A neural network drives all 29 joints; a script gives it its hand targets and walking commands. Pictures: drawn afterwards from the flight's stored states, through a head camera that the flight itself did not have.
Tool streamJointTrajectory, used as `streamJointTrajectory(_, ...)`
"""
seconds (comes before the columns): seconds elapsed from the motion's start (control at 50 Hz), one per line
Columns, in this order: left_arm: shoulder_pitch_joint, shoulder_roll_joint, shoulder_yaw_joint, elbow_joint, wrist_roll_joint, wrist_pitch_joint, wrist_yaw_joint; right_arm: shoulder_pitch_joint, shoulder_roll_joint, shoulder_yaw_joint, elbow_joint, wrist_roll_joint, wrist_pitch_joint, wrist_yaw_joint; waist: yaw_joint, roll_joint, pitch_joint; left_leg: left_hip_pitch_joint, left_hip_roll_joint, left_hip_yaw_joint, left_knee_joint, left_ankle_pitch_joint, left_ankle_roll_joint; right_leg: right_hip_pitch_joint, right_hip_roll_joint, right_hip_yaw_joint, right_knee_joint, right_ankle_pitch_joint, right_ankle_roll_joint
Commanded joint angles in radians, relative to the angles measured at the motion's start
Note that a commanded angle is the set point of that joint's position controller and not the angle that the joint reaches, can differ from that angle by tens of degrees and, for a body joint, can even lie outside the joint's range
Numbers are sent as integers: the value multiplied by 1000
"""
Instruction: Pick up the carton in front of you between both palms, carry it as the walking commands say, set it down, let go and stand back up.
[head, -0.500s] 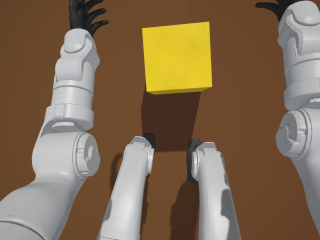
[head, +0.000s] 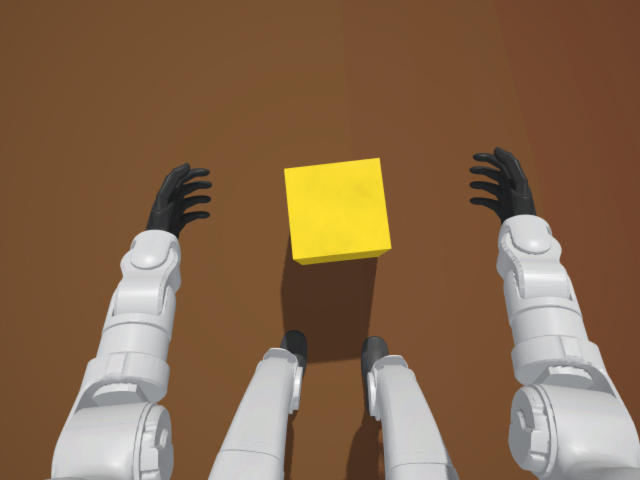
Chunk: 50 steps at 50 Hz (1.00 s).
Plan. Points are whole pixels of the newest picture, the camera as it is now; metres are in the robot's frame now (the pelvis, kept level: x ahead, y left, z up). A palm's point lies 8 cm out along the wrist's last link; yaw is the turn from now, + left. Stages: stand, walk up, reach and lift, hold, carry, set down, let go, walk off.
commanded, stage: let go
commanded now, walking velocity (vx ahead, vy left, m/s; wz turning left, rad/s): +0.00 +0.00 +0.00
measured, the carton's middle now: (336, 217) +0.47 +0.01 -0.58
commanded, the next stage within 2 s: stand in 1.02 s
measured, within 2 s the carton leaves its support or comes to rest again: neither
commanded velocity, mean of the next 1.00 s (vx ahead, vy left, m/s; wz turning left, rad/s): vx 0.00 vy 0.00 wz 0.00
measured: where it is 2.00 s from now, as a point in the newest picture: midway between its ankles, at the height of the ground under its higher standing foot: (333, 387)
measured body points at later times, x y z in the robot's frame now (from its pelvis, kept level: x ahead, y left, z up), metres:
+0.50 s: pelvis +0.05 +0.00 +0.07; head +0.13 +0.00 +0.51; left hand +0.23 +0.24 -0.01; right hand +0.27 -0.22 -0.02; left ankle +0.04 +0.12 -0.67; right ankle +0.03 -0.11 -0.67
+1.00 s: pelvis +0.05 +0.00 +0.07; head +0.06 +0.00 +0.52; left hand +0.22 +0.24 +0.00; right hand +0.22 -0.23 -0.01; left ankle +0.04 +0.12 -0.67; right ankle +0.03 -0.11 -0.67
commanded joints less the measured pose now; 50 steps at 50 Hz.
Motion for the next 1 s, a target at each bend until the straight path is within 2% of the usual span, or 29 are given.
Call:
streamJointTrajectory(0.0,19,89,-19,-109,-29,-45,-13,-53,-89,12,-140,14,-49,10,3,-44,-767,580,-9,15,-67,396,-16,493,-1,-39,-91,325,22)
streamJointTrajectory(0.12,262,83,-68,-106,-54,-94,-14,220,-77,38,-109,32,-98,25,-9,-14,-635,735,6,-13,-132,462,-21,535,-6,-35,-160,318,15)
streamJointTrajectory(0.26,515,91,-123,-177,-78,-133,-2,485,-74,80,-166,60,-147,33,-12,10,-466,885,8,-22,-241,495,-29,715,-7,-28,-275,330,9)
streamJointTrajectory(0.36,667,101,-148,-233,-85,-143,-6,645,-72,111,-226,69,-160,38,-14,-4,-321,962,1,-8,-338,437,-30,886,-13,-29,-363,337,11)
streamJointTrajectory(0.46,742,119,-165,-254,-87,-126,-17,775,-70,141,-271,76,-143,43,-33,-38,-158,1026,-7,5,-429,330,-20,1015,-20,-29,-446,315,18)
streamJointTrajectory(0.6,736,135,-169,-261,-76,-60,-25,825,-74,168,-319,85,-74,70,-45,-23,43,1073,-11,21,-482,170,-11,1061,-26,-36,-505,175,19)
streamJointTrajectory(0.7,740,135,-157,-260,-57,-8,-23,819,-79,173,-344,83,-23,85,-37,2,113,1088,-9,24,-481,136,-8,1081,-30,-41,-509,134,13)
streamJointTrajectory(0.88,736,130,-151,-279,-44,23,-23,829,-80,167,-357,69,10,81,-44,-14,113,1139,-11,20,-465,192,-3,1106,-24,-41,-492,201,14)
streamJointTrajectory(0.9,694,161,-152,-350,-25,76,1,885,-81,154,-303,92,-22,61,-55,15,49,1137,-38,23,-431,182,-16,1150,-26,-32,-457,274,11)
streamJointTrajectory(0.92,716,150,-165,-325,-33,89,12,871,-84,167,-316,86,-29,52,-58,-14,61,1126,-33,19,-430,178,-13,1136,-24,-34,-449,290,14)
streamJointTrajectory(0.98,723,139,-176,-330,-41,103,27,845,-89,178,-329,87,-33,45,-46,-20,75,1097,-32,16,-427,181,-11,1127,-24,-35,-448,273,11)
